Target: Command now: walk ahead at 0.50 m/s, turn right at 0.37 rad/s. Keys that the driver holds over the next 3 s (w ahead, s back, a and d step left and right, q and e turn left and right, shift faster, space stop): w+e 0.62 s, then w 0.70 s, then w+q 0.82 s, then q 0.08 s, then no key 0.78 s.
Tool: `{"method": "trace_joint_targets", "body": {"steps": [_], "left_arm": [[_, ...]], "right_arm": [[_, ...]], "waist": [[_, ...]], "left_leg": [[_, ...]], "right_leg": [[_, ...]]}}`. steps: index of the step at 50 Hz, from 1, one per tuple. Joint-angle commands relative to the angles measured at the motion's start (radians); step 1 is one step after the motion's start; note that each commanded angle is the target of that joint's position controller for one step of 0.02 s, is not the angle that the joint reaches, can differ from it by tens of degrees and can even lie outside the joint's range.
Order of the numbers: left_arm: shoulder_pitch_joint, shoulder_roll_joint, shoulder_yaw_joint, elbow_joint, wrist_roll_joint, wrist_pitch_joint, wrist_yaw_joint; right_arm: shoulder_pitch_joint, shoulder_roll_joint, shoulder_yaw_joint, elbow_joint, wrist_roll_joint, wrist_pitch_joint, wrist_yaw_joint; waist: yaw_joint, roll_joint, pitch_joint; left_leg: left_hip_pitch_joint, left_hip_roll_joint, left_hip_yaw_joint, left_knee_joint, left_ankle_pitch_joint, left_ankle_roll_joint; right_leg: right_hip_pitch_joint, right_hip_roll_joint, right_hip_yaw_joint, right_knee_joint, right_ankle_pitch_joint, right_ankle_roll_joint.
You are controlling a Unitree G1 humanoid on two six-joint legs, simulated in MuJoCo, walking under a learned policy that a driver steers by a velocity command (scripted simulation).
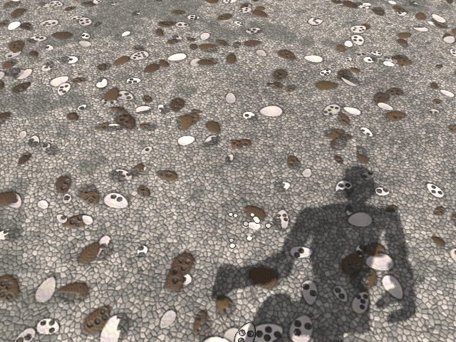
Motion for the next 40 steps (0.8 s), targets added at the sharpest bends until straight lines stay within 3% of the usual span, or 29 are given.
{"method": "trace_joint_targets", "body": {"steps": [1,5,8,11,12,13,14,15,16,17,18,19,20,23,26,28,30,33,35,36,37,38,39,40], "left_arm": [[-0.017,0.031,0.006,-0.055,0.004,-0.010,-0.012],[-0.154,0.003,-0.009,-0.115,0.004,-0.012,-0.035],[-0.215,0.008,-0.010,-0.166,0.003,-0.011,-0.055],[-0.153,0.048,0.012,-0.185,0.003,-0.006,-0.066],[-0.050,0.083,0.032,-0.166,0.001,-0.003,-0.063],[0.112,0.139,0.064,-0.129,0.000,-0.001,-0.050],[0.244,0.235,0.092,-0.105,0.000,0.012,-0.024],[0.195,0.285,0.092,-0.132,-0.004,0.001,-0.027],[0.218,0.190,0.068,-0.135,0.003,-0.004,-0.028],[0.183,0.148,0.056,-0.132,0.007,-0.011,-0.025],[0.121,0.131,0.050,-0.140,0.005,-0.016,-0.025],[0.064,0.097,0.039,-0.153,0.008,-0.016,-0.022],[0.037,0.098,0.036,-0.170,0.021,-0.016,-0.017],[0.028,0.115,0.042,-0.171,0.015,-0.020,-0.003],[0.064,0.145,0.052,-0.156,0.006,-0.015,0.012],[0.095,0.147,0.054,-0.145,0.002,-0.008,0.017],[0.134,0.150,0.055,-0.130,-0.003,-0.002,0.019],[0.156,0.130,0.050,-0.115,-0.003,0.002,0.023],[0.147,0.120,0.048,-0.110,0.004,0.005,0.022],[0.148,0.095,0.039,-0.111,0.009,0.005,0.020],[0.151,0.047,0.019,-0.123,0.019,0.002,0.015],[0.290,-0.008,0.002,-0.132,-0.005,-0.009,0.016],[0.295,0.044,0.004,-0.122,-0.013,-0.016,0.019],[0.192,0.117,0.023,-0.129,-0.017,-0.016,0.017]], "right_arm": [[-0.082,-0.139,-0.030,-0.063,0.003,-0.022,-0.013],[-0.007,-0.165,-0.037,-0.018,0.014,-0.005,-0.023],[0.026,-0.179,-0.043,0.007,0.025,0.022,-0.027],[0.003,-0.218,-0.053,0.000,0.030,0.048,-0.042],[-0.006,-0.228,-0.054,-0.004,0.029,0.057,-0.049],[-0.023,-0.225,-0.050,-0.012,0.033,0.059,-0.055],[0.007,-0.166,-0.027,-0.037,0.004,0.044,-0.054],[0.072,-0.055,0.012,-0.086,0.000,0.007,-0.032],[-0.046,-0.158,-0.010,-0.094,0.036,-0.030,-0.013],[-0.122,-0.171,-0.012,-0.124,0.062,-0.047,-0.006],[-0.132,-0.152,-0.008,-0.122,0.046,-0.052,-0.012],[-0.136,-0.160,-0.017,-0.114,0.018,-0.045,-0.019],[-0.113,-0.160,-0.020,-0.117,0.012,-0.034,-0.017],[-0.105,-0.127,-0.015,-0.120,0.002,-0.006,-0.019],[-0.223,-0.090,0.001,-0.153,-0.002,-0.002,-0.019],[-0.296,-0.080,0.008,-0.168,0.007,-0.007,-0.012],[-0.344,-0.096,0.004,-0.184,0.020,-0.014,-0.004],[-0.335,-0.135,-0.011,-0.185,0.025,-0.026,0.008],[-0.269,-0.147,-0.021,-0.169,0.021,-0.035,0.010],[-0.192,-0.166,-0.033,-0.149,0.013,-0.038,0.005],[-0.068,-0.207,-0.045,-0.137,-0.002,-0.043,-0.001],[0.057,-0.304,-0.073,-0.100,-0.013,-0.031,0.000],[0.098,-0.247,-0.064,-0.077,0.018,-0.025,0.012],[0.046,-0.180,-0.043,-0.087,0.028,-0.022,0.010]], "waist": [[0.024,0.103,0.032],[-0.035,0.080,0.078],[-0.046,0.087,0.088],[0.017,0.147,0.006],[0.076,0.156,-0.057],[0.167,0.130,-0.140],[0.192,-0.033,-0.247],[0.092,-0.215,-0.371],[0.170,-0.069,-0.371],[0.163,-0.032,-0.232],[0.109,0.069,-0.138],[0.076,0.081,-0.086],[0.042,0.033,-0.068],[0.017,0.031,-0.041],[0.057,0.012,-0.015],[0.092,-0.013,-0.015],[0.112,-0.026,-0.015],[0.100,-0.050,-0.023],[0.060,-0.074,-0.027],[0.022,-0.068,-0.066],[-0.034,-0.003,-0.181],[-0.010,0.276,-0.320],[-0.028,0.340,-0.304],[-0.046,0.217,-0.162]], "left_leg": [[-0.040,0.262,-0.068,-0.146,0.268,0.117],[0.066,0.296,-0.010,-0.137,0.289,0.103],[0.193,0.331,0.014,-0.068,0.408,0.090],[0.237,0.332,0.059,0.125,0.883,0.056],[0.215,0.318,0.075,0.274,0.995,0.041],[0.098,0.280,0.098,0.493,0.928,0.006],[-0.187,0.218,0.098,0.817,0.440,-0.036],[-0.593,-0.013,-0.067,1.143,-0.391,-0.090],[-0.703,0.048,-0.233,1.180,-0.361,-0.064],[-0.741,0.089,-0.217,1.125,-0.278,-0.042],[-0.697,0.132,-0.210,1.019,-0.211,-0.041],[-0.638,0.157,-0.201,0.939,-0.173,-0.051],[-0.571,0.167,-0.206,0.915,-0.155,-0.065],[-0.520,0.163,-0.173,0.772,-0.103,-0.113],[-0.484,0.127,-0.157,0.533,0.107,-0.136],[-0.423,0.088,-0.151,0.389,0.236,-0.136],[-0.391,0.066,-0.164,0.320,0.274,-0.131],[-0.375,0.073,-0.194,0.253,0.223,-0.098],[-0.297,0.072,-0.171,0.221,0.163,-0.058],[-0.179,0.067,-0.154,0.195,0.146,-0.028],[0.033,0.186,-0.265,0.214,0.128,0.032],[0.382,0.391,-0.678,0.161,-0.057,0.204],[0.411,0.450,-0.934,0.036,-0.328,0.234],[0.299,0.421,-0.829,0.017,-0.409,0.192]], "right_leg": [[0.018,-0.010,0.000,-0.143,0.179,-0.002],[-0.007,-0.001,-0.060,-0.290,0.207,-0.025],[-0.049,0.016,-0.106,-0.342,0.091,-0.054],[0.113,0.101,-0.197,-0.345,-0.068,-0.107],[0.251,0.142,-0.216,-0.355,-0.093,-0.134],[0.505,0.165,-0.191,-0.432,-0.023,-0.176],[0.828,-0.029,0.105,-0.426,0.040,-0.250],[1.117,-0.255,0.700,-0.578,-0.128,-0.468],[1.119,-0.235,0.669,-0.645,-0.181,-0.418],[1.000,-0.197,0.510,-0.651,-0.129,-0.370],[0.838,-0.151,0.402,-0.660,-0.028,-0.334],[0.718,-0.118,0.324,-0.682,0.067,-0.316],[0.623,-0.105,0.304,-0.703,0.143,-0.328],[0.487,-0.062,0.214,-0.739,0.228,-0.322],[0.420,-0.002,0.141,-0.735,0.186,-0.273],[0.404,0.019,0.136,-0.719,0.102,-0.242],[0.427,0.001,0.181,-0.698,0.037,-0.229],[0.531,-0.049,0.261,-0.619,-0.021,-0.207],[0.560,-0.060,0.280,-0.556,0.029,-0.185],[0.555,-0.018,0.257,-0.469,0.114,-0.162],[0.480,0.036,0.197,-0.241,0.058,-0.127],[0.147,0.183,0.061,0.116,-0.222,-0.044],[-0.031,0.170,0.086,0.269,-0.490,-0.032],[-0.095,0.122,0.105,0.333,-0.414,-0.038]]}}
